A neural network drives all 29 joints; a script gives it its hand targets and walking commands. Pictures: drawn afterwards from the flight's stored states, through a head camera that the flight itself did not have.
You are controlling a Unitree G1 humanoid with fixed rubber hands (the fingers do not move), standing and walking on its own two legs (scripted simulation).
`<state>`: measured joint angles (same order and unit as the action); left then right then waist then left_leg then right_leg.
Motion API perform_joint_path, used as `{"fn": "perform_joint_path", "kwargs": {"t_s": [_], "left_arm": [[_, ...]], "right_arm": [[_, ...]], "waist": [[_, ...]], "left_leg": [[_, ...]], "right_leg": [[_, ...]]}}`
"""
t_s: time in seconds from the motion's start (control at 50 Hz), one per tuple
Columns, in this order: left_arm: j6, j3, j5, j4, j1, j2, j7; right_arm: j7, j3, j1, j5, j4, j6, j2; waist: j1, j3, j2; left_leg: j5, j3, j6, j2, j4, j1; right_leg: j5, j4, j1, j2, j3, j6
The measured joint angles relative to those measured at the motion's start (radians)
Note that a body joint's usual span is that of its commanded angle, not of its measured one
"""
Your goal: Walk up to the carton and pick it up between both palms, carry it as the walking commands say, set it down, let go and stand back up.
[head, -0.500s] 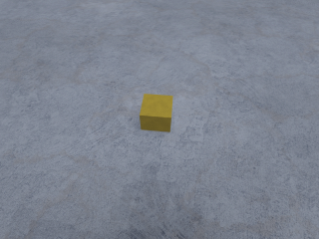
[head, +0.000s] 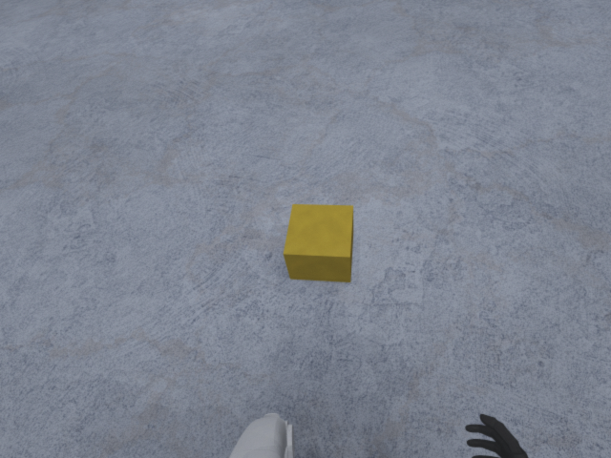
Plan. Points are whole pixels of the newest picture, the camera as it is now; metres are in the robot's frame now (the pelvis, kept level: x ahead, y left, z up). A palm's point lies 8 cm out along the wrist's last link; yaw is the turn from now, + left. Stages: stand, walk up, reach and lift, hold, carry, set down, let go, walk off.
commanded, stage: walk up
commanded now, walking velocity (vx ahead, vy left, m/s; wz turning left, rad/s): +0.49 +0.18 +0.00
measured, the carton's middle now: (321, 242) +0.89 +0.07 -0.67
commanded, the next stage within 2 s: none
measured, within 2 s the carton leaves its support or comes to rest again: neither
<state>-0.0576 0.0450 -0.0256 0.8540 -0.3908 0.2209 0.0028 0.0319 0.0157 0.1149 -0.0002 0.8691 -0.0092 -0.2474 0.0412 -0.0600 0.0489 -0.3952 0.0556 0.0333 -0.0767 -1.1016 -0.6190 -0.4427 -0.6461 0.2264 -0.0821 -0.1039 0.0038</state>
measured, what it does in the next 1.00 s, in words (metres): walks ahead: left foot, then right foot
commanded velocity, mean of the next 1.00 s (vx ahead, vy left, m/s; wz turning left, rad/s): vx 0.40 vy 0.01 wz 0.00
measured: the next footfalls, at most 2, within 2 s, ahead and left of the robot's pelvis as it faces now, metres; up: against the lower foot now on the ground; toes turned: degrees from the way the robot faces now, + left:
left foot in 0.14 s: +0.21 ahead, +0.16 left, +0.00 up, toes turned +6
right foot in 0.54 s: +0.29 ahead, -0.10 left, +0.00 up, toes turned -7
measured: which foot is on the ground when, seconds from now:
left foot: up 0.00-0.12, down 0.14-0.54, up 0.56-1.00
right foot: down 0.00-0.14, up 0.16-0.52, down 0.54-1.00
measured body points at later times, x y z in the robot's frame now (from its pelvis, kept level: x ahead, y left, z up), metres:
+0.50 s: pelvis +0.18 +0.02 -0.01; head +0.18 +0.02 +0.44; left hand +0.28 +0.28 -0.13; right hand +0.19 -0.22 -0.15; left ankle +0.18 +0.16 -0.72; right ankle +0.22 -0.10 -0.71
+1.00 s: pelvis +0.28 +0.03 +0.00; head +0.32 +0.03 +0.45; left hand +0.33 +0.29 -0.14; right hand +0.39 -0.21 -0.14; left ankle +0.32 +0.15 -0.72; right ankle +0.25 -0.10 -0.72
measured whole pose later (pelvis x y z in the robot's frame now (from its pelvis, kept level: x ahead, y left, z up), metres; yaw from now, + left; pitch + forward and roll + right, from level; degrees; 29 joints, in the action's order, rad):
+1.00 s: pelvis +0.28 +0.03 +0.00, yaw +1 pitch +1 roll -1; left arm -0.03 0.04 -0.03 0.86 -0.29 0.21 0.00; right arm 0.04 0.02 0.15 0.00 0.89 -0.01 -0.24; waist 0.01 -0.06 0.04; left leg -0.31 0.07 0.01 -0.07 -0.68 -0.40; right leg -0.38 -0.63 0.26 -0.07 -0.13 -0.02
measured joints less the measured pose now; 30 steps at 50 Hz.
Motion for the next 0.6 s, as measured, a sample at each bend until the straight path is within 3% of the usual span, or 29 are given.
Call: {"fn": "perform_joint_path", "kwargs": {"t_s": [0.14, 0.16, 0.2, 0.24, 0.28, 0.4, 0.52, 0.56, 0.6], "left_arm": [[0.009, 0.0, 0.005, 0.005, -0.013, -0.001, 0.003], [0.009, 0.001, 0.007, 0.005, -0.01, 0.0, 0.004], [0.014, 0.003, 0.008, 0.005, 0.017, 0.004, 0.005], [0.016, 0.003, 0.008, 0.004, 0.067, 0.003, 0.013], [0.016, 0.003, 0.008, 0.004, 0.111, 0.003, 0.015], [0.044, 0.002, 0.008, 0.004, 0.169, 0.003, 0.028], [0.058, 0.002, 0.009, 0.004, 0.174, 0.004, 0.039], [0.043, 0.001, 0.004, 0.004, 0.174, -0.006, 0.037], [0.027, -0.001, 0.002, 0.005, 0.163, -0.012, 0.032]], "right_arm": [[0.012, 0.0, -0.02, 0.0, -0.01, -0.013, 0.013], [0.012, 0.002, -0.016, 0.0, -0.006, -0.023, 0.013], [0.012, 0.003, 0.007, 0.0, 0.01, -0.031, 0.028], [0.011, 0.003, 0.057, 0.0, 0.023, -0.032, 0.029], [0.009, 0.003, 0.102, 0.0, 0.043, -0.032, 0.028], [0.008, 0.003, 0.212, 0.0, 0.058, -0.035, 0.029], [0.007, 0.005, 0.233, 0.0, 0.06, -0.022, 0.029], [0.006, 0.006, 0.233, 0.0, 0.063, -0.014, 0.022], [0.006, 0.006, 0.22, 0.0, 0.061, -0.005, 0.016]], "waist": [[0.005, 0.003, -0.019], [0.003, -0.001, -0.026], [0.002, -0.005, -0.066], [0.001, -0.005, -0.074], [-0.003, -0.005, -0.069], [-0.03, -0.005, -0.057], [-0.032, -0.005, -0.034], [-0.033, -0.005, -0.011], [-0.032, -0.003, 0.006]], "left_leg": [[0.115, 0.011, 0.0, -0.007, 0.354, 0.095], [0.162, 0.015, -0.009, -0.007, 0.352, 0.11], [0.126, 0.045, -0.035, 0.005, 0.303, 0.13], [0.09, 0.05, -0.048, 0.011, 0.314, 0.171], [0.079, 0.051, -0.051, 0.011, 0.343, 0.22], [0.045, 0.051, -0.047, -0.001, 0.4, 0.341], [0.008, 0.053, -0.023, -0.001, 0.418, 0.382], [-0.011, 0.04, -0.019, 0.003, 0.398, 0.381], [-0.03, 0.021, -0.019, 0.017, 0.288, 0.338]], "right_leg": [[-0.107, -0.015, -0.137, 0.002, -0.01, -0.042], [-0.134, -0.087, -0.128, 0.001, 0.008, -0.042], [-0.14, -0.315, -0.057, 0.002, 0.076, -0.037], [-0.109, -0.487, 0.015, 0.011, 0.088, -0.033], [-0.055, -0.529, 0.064, 0.01, 0.082, -0.032], [0.042, -0.477, 0.168, 0.01, 0.089, -0.032], [0.094, -0.098, 0.153, 0.01, 0.034, -0.033], [0.176, -0.052, 0.139, 0.012, 0.016, -0.013], [0.147, -0.057, 0.134, 0.007, 0.002, 0.011]]}}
